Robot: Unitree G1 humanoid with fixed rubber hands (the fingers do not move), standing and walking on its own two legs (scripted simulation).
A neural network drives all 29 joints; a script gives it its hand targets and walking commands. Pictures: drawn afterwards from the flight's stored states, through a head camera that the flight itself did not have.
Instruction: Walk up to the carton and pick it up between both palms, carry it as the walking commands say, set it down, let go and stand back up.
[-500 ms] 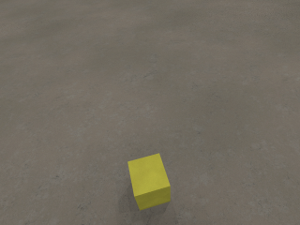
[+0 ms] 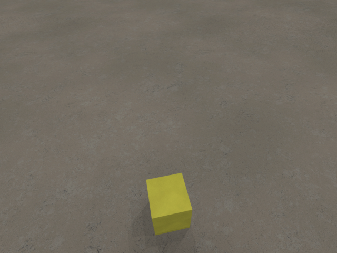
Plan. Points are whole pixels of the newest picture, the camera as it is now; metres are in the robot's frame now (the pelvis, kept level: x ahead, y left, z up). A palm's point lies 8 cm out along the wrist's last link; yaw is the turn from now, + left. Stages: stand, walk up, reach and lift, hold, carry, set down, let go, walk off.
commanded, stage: walk up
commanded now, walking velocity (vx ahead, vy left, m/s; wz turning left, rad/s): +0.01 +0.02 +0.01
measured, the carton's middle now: (168, 204) +0.54 +0.06 -0.65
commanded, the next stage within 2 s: none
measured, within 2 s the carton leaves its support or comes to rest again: neither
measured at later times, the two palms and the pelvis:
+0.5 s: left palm out of the picture +0.00 +0.22 -0.15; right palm out of the picture -0.01 -0.20 -0.15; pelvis +0.02 +0.01 +0.00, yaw +0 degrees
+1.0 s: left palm out of the picture +0.10 +0.22 -0.14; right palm out of the picture +0.04 -0.25 -0.15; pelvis +0.09 -0.02 -0.01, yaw +6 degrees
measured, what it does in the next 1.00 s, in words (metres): shifts its weight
